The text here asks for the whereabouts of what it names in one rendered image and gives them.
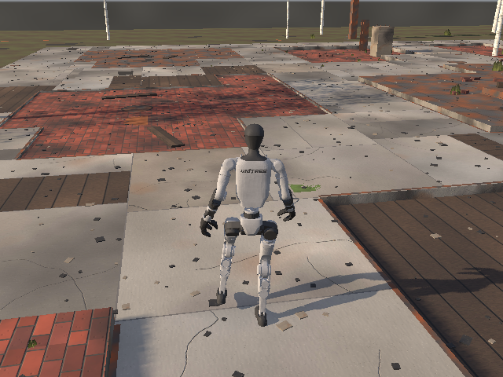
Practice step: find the left robot forearm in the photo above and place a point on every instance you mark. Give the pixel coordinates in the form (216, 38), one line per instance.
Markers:
(211, 208)

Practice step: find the right robot upper arm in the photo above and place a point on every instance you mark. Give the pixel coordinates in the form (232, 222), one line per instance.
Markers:
(281, 176)

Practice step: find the left robot shin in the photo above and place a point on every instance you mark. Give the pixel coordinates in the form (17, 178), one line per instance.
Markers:
(224, 270)

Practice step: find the left robot thigh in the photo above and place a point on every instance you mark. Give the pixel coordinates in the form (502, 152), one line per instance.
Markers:
(231, 231)

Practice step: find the robot left hand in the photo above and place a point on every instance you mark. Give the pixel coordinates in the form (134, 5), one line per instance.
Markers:
(204, 225)

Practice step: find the right robot forearm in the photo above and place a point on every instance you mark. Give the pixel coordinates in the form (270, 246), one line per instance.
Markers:
(289, 205)

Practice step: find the robot right hand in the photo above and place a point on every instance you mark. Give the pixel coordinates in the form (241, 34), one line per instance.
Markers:
(290, 217)

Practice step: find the left robot upper arm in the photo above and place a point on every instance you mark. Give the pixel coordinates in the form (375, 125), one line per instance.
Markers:
(223, 178)

